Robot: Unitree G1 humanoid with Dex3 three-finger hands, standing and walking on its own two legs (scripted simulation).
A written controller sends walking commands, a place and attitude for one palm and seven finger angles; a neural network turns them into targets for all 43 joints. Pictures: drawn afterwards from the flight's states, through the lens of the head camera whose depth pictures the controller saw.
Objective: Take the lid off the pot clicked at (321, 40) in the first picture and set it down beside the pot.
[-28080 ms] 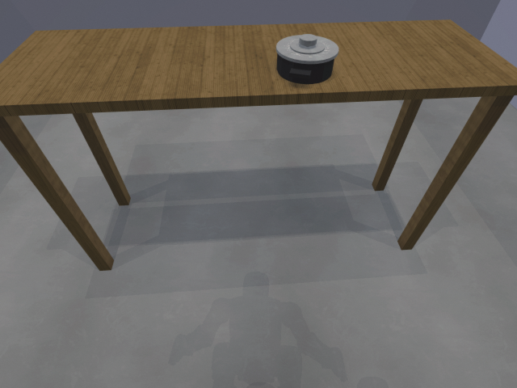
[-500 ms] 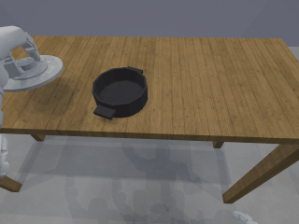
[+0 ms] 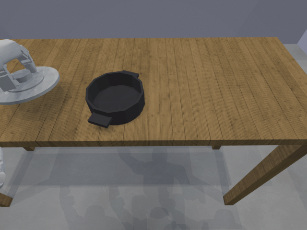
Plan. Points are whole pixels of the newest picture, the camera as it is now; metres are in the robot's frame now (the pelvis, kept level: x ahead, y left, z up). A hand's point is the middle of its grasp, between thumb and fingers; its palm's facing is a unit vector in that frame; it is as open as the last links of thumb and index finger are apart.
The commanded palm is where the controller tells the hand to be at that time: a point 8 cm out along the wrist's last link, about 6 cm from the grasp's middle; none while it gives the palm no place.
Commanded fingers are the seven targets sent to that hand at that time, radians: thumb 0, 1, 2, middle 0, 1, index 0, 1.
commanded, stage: lower the lid onto the table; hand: left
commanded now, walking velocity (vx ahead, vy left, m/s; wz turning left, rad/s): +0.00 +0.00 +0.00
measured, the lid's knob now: (21, 76) +0.47 +0.32 +0.16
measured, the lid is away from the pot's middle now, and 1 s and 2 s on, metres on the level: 0.23 0.22 0.22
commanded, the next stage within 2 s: open the fingers wide in 0.94 s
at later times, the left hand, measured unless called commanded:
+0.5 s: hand (17, 90) +0.43 +0.32 +0.15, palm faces -0.40 -0.13 -0.91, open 8.0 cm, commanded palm +0.44 +0.32 +0.22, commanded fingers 0.00 0.53 1.16 -1.04 -1.01 -0.85 -0.87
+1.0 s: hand (25, 95) +0.43 +0.31 +0.13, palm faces -0.41 -0.15 -0.90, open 7.9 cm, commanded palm +0.44 +0.32 +0.18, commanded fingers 0.00 0.53 1.16 -1.04 -1.01 -0.85 -0.87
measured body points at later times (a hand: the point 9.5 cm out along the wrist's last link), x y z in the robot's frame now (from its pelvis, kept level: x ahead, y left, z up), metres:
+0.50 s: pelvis +0.00 +0.00 +0.00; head +0.04 +0.00 +0.45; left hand +0.45 +0.32 +0.20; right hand +0.08 -0.27 -0.12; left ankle +0.01 +0.09 -0.74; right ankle -0.02 -0.14 -0.74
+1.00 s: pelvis -0.01 +0.00 -0.01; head +0.04 +0.00 +0.44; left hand +0.45 +0.32 +0.19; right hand +0.05 -0.28 -0.13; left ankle +0.01 +0.09 -0.74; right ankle -0.02 -0.14 -0.74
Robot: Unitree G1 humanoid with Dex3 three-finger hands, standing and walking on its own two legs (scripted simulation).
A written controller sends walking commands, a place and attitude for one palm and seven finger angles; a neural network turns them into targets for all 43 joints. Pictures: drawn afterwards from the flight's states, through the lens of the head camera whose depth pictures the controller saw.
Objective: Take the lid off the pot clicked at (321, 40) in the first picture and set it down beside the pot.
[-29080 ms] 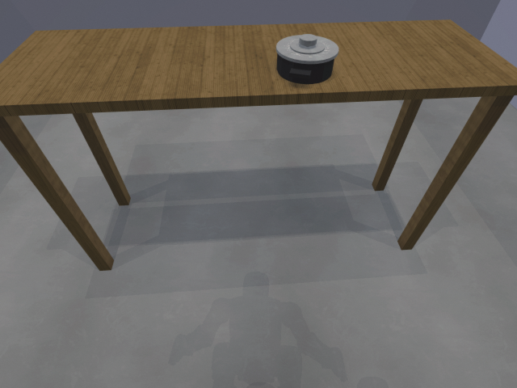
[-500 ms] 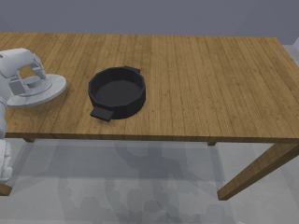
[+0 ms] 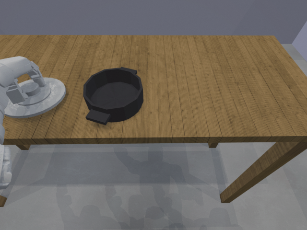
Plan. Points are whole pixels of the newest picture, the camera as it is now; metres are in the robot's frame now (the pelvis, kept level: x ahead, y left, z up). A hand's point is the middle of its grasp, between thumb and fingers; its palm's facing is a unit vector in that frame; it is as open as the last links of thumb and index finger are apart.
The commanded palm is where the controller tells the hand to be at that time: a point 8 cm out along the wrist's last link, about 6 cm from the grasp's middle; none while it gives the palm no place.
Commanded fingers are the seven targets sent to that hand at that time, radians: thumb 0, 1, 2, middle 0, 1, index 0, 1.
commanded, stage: open the fingers wide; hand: left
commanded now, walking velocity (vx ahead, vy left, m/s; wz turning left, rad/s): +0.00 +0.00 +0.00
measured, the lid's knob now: (30, 89) +0.47 +0.32 +0.12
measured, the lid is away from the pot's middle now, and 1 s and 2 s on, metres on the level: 0.22 0.22 0.22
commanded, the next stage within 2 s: raise the empty hand in 1.14 s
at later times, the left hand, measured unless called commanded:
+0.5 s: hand (20, 93) +0.43 +0.32 +0.14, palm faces -0.37 -0.08 -0.92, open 8.1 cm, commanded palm +0.44 +0.32 +0.19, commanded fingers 0.00 0.14 0.98 -0.69 -0.80 -0.61 -0.75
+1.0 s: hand (18, 91) +0.44 +0.33 +0.13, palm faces -0.37 -0.09 -0.93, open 10.5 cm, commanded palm +0.44 +0.33 +0.19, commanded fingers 0.00 -0.13 0.90 -0.48 -0.61 -0.48 -0.61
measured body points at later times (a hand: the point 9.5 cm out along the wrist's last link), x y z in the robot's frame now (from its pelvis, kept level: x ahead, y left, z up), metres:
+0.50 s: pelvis -0.01 +0.00 +0.00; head +0.04 +0.00 +0.44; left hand +0.45 +0.32 +0.19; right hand +0.06 -0.27 -0.13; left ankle +0.02 +0.09 -0.73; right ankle -0.01 -0.14 -0.73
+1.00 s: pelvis +0.00 +0.01 -0.01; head +0.05 +0.02 +0.44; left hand +0.45 +0.33 +0.19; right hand +0.05 -0.27 -0.12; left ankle +0.02 +0.09 -0.73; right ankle -0.01 -0.14 -0.73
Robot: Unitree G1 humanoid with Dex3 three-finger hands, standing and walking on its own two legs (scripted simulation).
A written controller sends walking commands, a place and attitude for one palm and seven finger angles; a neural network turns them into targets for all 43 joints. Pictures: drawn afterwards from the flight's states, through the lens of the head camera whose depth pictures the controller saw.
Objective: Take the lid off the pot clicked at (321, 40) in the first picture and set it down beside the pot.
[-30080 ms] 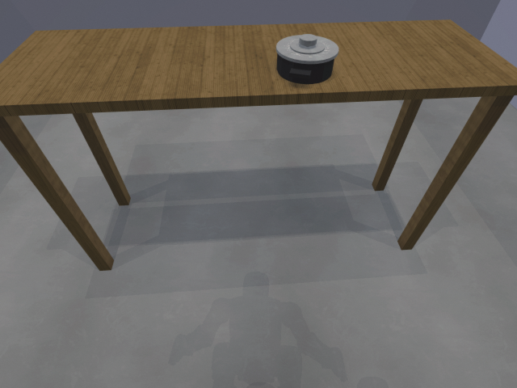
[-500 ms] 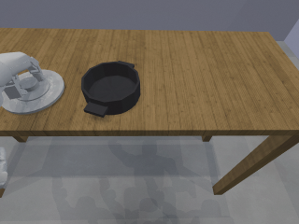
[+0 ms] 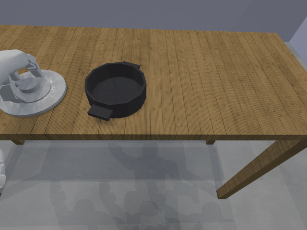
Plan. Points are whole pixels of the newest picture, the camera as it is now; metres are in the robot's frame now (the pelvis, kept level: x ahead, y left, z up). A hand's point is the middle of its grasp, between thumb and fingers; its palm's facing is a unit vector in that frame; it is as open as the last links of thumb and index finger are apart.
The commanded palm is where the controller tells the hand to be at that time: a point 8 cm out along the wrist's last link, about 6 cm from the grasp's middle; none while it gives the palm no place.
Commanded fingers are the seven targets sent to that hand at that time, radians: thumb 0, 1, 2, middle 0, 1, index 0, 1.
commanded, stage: open the fingers wide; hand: left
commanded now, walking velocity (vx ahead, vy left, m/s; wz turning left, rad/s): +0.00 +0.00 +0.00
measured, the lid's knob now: (29, 85) +0.46 +0.32 +0.11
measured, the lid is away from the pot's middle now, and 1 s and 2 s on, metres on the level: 0.22 0.22 0.22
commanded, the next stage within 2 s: raise the empty hand in 0.14 s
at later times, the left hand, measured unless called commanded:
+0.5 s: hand (11, 76) +0.44 +0.33 +0.16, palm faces -0.31 -0.09 -0.95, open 11.0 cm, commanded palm +0.44 +0.32 +0.22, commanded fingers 0.00 -0.14 0.92 -0.49 -0.58 -0.49 -0.58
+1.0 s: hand out of the picture +0.44 +0.32 +0.21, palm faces -0.26 -0.08 -0.96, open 11.0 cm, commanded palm +0.44 +0.32 +0.28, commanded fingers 0.00 -0.14 0.92 -0.49 -0.58 -0.49 -0.58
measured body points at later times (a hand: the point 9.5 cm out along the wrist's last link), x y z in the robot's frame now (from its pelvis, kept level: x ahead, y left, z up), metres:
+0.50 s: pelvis +0.00 +0.00 +0.00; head +0.05 +0.01 +0.45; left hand +0.45 +0.33 +0.21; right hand +0.08 -0.26 -0.12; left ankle +0.02 +0.08 -0.73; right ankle -0.01 -0.15 -0.73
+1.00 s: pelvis +0.00 -0.01 +0.01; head +0.05 -0.01 +0.46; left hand +0.45 +0.32 +0.27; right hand +0.09 -0.28 -0.11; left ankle +0.02 +0.08 -0.73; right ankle -0.01 -0.15 -0.73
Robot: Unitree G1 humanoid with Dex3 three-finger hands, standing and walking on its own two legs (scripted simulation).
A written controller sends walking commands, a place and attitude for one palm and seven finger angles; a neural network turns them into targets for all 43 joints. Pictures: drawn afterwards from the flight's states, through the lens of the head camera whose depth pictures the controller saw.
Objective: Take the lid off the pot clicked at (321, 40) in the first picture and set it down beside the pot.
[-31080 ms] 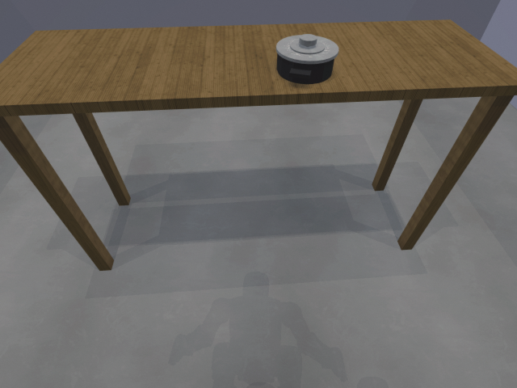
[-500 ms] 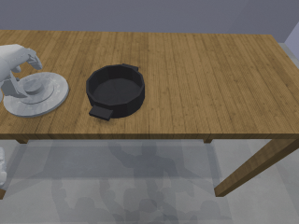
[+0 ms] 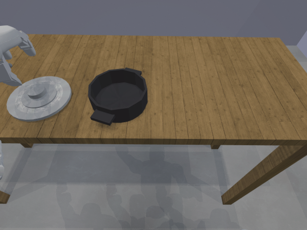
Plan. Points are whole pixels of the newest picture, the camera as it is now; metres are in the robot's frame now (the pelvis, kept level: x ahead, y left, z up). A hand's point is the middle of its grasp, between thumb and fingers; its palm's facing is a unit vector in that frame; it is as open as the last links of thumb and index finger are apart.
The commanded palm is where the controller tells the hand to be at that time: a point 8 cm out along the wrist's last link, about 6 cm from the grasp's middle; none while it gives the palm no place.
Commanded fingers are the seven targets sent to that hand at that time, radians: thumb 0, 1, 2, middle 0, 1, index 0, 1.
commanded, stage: raise the empty hand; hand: left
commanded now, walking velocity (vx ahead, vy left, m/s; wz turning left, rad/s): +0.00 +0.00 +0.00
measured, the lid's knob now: (36, 91) +0.46 +0.31 +0.11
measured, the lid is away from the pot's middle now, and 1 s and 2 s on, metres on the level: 0.22 0.22 0.22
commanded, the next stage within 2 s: draw the hand back to the body in 0.54 s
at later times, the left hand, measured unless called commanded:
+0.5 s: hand out of the picture +0.44 +0.33 +0.26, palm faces -0.21 -0.06 -0.98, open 11.0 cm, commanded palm +0.44 +0.32 +0.31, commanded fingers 0.00 -0.14 0.92 -0.49 -0.58 -0.49 -0.58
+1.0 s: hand (0, 52) +0.43 +0.30 +0.25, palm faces -0.15 -0.04 -0.99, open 11.0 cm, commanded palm +0.39 +0.30 +0.31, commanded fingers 0.00 -0.14 0.92 -0.49 -0.58 -0.49 -0.58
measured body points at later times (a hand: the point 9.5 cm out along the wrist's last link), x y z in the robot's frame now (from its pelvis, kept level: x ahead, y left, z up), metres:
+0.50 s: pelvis +0.01 -0.01 +0.00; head +0.05 -0.02 +0.45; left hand +0.45 +0.33 +0.31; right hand +0.10 -0.28 -0.12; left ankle +0.01 +0.09 -0.74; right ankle -0.02 -0.15 -0.74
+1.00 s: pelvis +0.01 -0.01 +0.00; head +0.04 -0.04 +0.45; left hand +0.43 +0.30 +0.30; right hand +0.13 -0.27 -0.12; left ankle +0.01 +0.09 -0.74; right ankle -0.02 -0.15 -0.74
